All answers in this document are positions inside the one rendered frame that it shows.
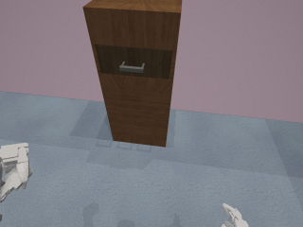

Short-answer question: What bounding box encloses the cabinet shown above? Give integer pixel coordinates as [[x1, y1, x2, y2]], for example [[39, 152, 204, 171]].
[[82, 0, 183, 148]]

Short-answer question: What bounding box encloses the robot right hand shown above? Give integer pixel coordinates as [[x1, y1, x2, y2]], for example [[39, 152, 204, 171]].
[[222, 203, 249, 227]]

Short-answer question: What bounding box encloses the handle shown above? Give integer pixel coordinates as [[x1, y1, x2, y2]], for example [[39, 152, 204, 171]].
[[119, 61, 145, 73]]

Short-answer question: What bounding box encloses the robot left hand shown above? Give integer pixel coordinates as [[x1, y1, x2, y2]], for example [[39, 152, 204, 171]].
[[0, 143, 33, 203]]

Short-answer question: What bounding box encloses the drawer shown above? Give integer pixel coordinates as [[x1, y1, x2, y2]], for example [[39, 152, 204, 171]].
[[96, 44, 173, 79]]

